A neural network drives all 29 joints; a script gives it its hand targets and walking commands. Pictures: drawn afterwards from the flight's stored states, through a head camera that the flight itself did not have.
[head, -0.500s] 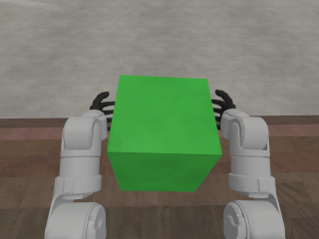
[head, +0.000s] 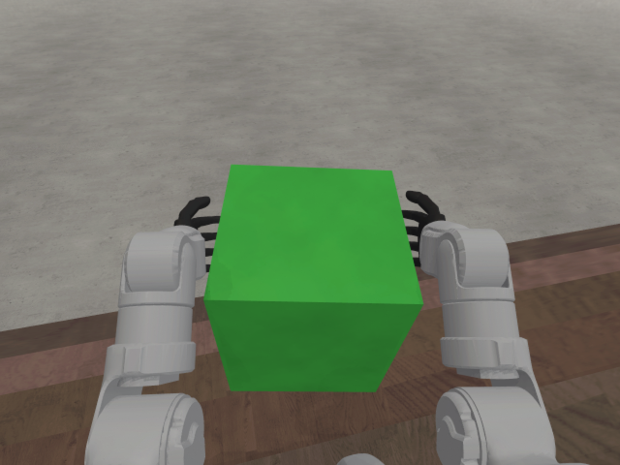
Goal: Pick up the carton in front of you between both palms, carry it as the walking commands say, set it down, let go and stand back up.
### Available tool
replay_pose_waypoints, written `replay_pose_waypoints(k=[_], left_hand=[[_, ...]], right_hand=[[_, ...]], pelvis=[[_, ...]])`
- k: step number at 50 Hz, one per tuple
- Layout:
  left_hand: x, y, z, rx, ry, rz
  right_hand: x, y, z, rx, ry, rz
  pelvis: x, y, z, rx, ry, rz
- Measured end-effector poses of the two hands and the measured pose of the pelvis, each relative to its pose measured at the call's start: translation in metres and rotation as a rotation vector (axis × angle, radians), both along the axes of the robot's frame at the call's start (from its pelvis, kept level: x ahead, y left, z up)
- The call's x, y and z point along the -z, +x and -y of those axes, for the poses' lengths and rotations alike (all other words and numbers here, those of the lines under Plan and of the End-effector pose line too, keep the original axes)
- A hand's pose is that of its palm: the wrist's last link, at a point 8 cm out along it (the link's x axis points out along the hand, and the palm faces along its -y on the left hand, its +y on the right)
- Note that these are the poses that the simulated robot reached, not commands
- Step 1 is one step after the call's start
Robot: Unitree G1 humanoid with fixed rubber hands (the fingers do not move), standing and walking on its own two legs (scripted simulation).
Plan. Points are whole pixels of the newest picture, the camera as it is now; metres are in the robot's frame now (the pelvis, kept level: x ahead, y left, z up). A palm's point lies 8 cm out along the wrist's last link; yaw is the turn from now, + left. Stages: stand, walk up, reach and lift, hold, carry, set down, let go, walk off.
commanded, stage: carry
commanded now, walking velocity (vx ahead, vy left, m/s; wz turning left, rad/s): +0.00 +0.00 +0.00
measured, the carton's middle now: (307, 285) +0.35 -0.03 +0.05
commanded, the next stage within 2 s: none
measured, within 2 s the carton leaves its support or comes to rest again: neither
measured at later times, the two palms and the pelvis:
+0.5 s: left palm (188, 221) +0.67 +0.19 -0.11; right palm (319, 199) +0.71 -0.11 -0.10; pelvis +0.35 -0.01 -0.18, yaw +1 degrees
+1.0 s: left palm (223, 177) +1.10 +0.16 -0.31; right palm (310, 168) +1.10 -0.14 -0.30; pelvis +0.76 +0.02 -0.41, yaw +1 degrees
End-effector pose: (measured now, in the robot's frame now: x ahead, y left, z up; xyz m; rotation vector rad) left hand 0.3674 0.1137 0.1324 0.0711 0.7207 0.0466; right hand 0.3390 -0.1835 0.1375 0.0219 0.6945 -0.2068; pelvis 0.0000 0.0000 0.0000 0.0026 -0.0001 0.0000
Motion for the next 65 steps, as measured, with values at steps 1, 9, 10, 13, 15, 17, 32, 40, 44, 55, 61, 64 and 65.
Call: replay_pose_waypoints(k=[1, 9, 10, 13, 15, 17, 32, 40, 44, 55, 61, 64, 65], left_hand=[[0.015, 0.01, 0.0, 0.0, 0.004, -0.033], [0.105, 0.104, -0.019, -0.066, -0.035, -0.106], [0.114, 0.118, -0.021, -0.074, -0.043, -0.094], [0.138, 0.161, -0.026, -0.108, -0.052, -0.035], [0.153, 0.187, -0.038, -0.162, -0.041, 0.027], [0.172, 0.208, -0.054, -0.203, -0.031, 0.05], [0.273, 0.447, -0.073, -0.141, 0.024, 0.034], [0.358, 0.58, -0.043, -0.023, 0.018, -0.028], [0.4, 0.634, -0.039, -0.021, -0.02, -0.07], [0.494, 0.795, -0.07, -0.195, -0.012, 0.047], [0.547, 0.869, -0.085, -0.238, -0.004, -0.088], [0.558, 0.922, -0.084, -0.217, 0.017, -0.071], [0.561, 0.942, -0.084, -0.207, 0.024, -0.054]], right_hand=[[0.015, 0.01, 0.0, 0.004, 0.011, -0.033], [0.099, 0.117, -0.018, -0.03, 0.006, -0.104], [0.107, 0.133, -0.019, -0.035, 0.003, -0.092], [0.131, 0.187, -0.025, -0.063, 0.002, -0.034], [0.147, 0.229, -0.037, -0.121, 0.003, 0.026], [0.164, 0.266, -0.054, -0.171, 0.005, 0.05], [0.29, 0.481, -0.071, -0.125, 0.025, 0.033], [0.37, 0.577, -0.042, 0.001, 0.016, -0.036], [0.4, 0.637, -0.039, -0.007, -0.004, -0.079], [0.486, 0.859, -0.071, -0.194, -0.023, 0.036], [0.55, 0.938, -0.086, -0.213, -0.003, -0.101], [0.571, 0.983, -0.084, -0.193, 0.017, -0.084], [0.577, 0.998, -0.083, -0.183, 0.023, -0.068]], pelvis=[[0.005, 0.011, -0.003, 0.003, 0.001, -0.003], [0.044, 0.108, -0.004, -0.02, -0.016, -0.043], [0.052, 0.123, -0.003, -0.025, -0.014, -0.042], [0.085, 0.175, 0.002, -0.029, 0.0, -0.018], [0.115, 0.211, 0.008, -0.031, 0.008, 0.001], [0.138, 0.24, 0.012, -0.023, -0.007, 0.0], [0.25, 0.474, -0.017, -0.007, -0.021, -0.022], [0.319, 0.592, -0.038, -0.018, 0.029, -0.029], [0.341, 0.65, -0.035, -0.022, 0.019, -0.038], [0.462, 0.838, -0.001, -0.02, -0.017, -0.019], [0.482, 0.92, 0.002, -0.014, -0.015, -0.054], [0.498, 0.964, -0.005, -0.004, -0.008, -0.059], [0.506, 0.981, -0.008, -0.002, -0.008, -0.058]])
